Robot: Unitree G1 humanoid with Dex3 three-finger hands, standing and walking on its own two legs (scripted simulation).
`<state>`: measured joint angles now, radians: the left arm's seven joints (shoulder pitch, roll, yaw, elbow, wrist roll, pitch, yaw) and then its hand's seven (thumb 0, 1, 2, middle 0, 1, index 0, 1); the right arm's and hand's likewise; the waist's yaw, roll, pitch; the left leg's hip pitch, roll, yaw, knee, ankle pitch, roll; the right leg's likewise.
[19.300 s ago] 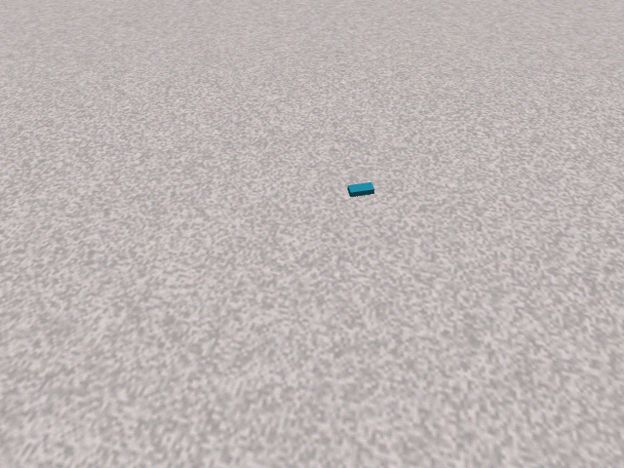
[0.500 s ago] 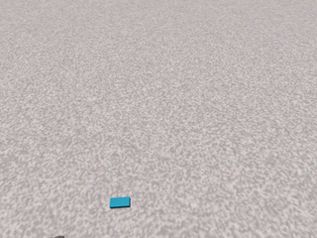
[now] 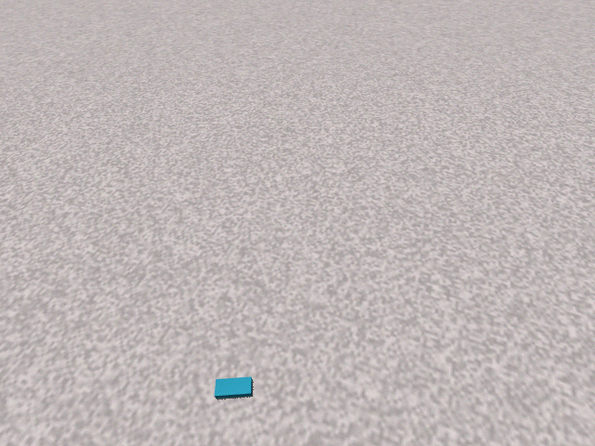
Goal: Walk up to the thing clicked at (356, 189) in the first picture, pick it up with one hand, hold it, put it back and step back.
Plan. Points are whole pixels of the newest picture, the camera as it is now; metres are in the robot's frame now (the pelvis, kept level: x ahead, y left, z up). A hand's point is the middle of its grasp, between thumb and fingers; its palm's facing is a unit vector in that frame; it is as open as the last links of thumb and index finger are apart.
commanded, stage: walk up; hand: left
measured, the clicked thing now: (233, 387) +0.44 +0.24 -0.77
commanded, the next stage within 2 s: stand in 0.38 s
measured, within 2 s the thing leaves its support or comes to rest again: neither
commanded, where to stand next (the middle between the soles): +0.05 +0.00 m, yaw +1 degrees
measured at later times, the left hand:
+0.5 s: hand out of the picture +0.08 +0.25 -0.16, palm faces -0.01 -0.94 -0.33, open 7.4 cm
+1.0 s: hand out of the picture +0.06 +0.25 -0.15, palm faces -0.02 -0.94 -0.34, open 7.4 cm
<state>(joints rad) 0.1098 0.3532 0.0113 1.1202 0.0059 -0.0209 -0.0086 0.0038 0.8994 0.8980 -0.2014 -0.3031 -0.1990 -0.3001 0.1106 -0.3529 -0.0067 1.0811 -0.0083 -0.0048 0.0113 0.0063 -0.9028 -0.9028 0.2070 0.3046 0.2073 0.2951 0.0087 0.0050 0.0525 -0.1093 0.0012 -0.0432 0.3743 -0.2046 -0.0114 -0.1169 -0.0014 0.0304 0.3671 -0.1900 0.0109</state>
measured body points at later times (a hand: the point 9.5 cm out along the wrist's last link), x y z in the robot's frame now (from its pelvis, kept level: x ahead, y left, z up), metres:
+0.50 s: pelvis +0.00 +0.00 +0.00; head +0.02 +0.00 +0.45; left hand +0.08 +0.30 -0.13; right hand +0.07 -0.30 -0.13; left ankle +0.00 +0.13 -0.75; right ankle +0.01 -0.13 -0.75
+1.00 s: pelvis -0.01 +0.00 +0.00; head +0.00 -0.01 +0.45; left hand +0.06 +0.30 -0.13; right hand +0.07 -0.31 -0.13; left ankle +0.00 +0.13 -0.75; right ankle +0.01 -0.13 -0.75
